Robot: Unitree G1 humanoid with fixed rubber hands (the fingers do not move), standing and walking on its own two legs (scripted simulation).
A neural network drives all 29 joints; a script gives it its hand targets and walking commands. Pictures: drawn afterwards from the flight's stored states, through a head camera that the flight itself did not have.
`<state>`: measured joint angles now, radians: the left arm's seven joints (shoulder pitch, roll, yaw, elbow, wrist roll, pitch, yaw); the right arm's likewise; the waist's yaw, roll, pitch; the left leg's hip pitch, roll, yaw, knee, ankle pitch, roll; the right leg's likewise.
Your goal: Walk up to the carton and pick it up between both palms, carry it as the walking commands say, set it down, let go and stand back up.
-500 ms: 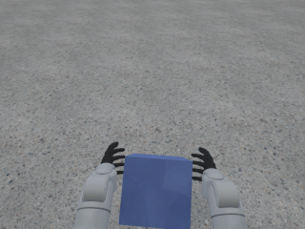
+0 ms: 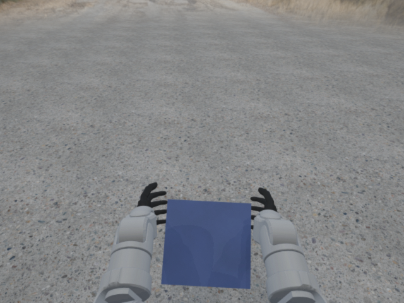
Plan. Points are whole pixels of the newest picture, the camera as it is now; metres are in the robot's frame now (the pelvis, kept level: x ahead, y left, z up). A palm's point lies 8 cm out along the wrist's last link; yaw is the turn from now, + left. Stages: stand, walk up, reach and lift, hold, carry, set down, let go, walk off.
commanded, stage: hold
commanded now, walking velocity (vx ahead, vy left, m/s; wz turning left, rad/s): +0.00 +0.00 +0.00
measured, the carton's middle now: (206, 235) +0.33 +0.01 -0.06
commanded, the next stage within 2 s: set down in 0.40 s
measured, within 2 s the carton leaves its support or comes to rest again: neither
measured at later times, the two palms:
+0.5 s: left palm (143, 210) +0.31 +0.14 +0.06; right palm (268, 222) +0.30 -0.13 +0.04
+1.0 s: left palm (153, 220) +0.33 +0.13 +0.00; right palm (266, 231) +0.32 -0.14 -0.02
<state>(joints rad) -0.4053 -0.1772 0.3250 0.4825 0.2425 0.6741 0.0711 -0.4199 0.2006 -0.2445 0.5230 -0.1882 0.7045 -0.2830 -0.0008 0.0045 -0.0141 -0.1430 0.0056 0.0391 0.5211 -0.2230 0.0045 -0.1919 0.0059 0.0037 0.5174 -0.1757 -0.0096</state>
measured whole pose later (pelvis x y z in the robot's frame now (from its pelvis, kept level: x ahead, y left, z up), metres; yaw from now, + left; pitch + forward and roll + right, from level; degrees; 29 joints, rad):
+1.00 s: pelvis +0.02 +0.00 +0.00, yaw +0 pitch +1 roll +0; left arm -0.41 -0.20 0.36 0.60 0.30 0.42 0.02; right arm -0.34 0.17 -0.31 0.54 -0.26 0.49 -0.09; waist 0.00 0.02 0.01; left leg -0.31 0.01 0.04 0.53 -0.23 0.01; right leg -0.35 0.01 0.01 0.51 -0.17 -0.01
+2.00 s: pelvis -0.02 +0.00 -0.14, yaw +1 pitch +32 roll +1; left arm -0.69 -0.19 0.44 0.67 0.30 0.17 0.15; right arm -0.62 0.19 -0.38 0.61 -0.26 0.21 -0.24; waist 0.00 0.00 -0.15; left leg -1.43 0.00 0.04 1.30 -0.44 0.01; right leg -1.48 0.01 0.02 1.28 -0.36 -0.01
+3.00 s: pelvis -0.05 +0.01 -0.28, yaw +2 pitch +43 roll +2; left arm -1.04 -0.09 0.44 0.69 0.23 0.26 0.17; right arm -0.99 0.07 -0.43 0.65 -0.26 0.30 -0.22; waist 0.00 0.00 -0.05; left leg -2.00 -0.03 0.04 1.76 -0.51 0.01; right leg -2.05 0.02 0.04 1.74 -0.43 0.01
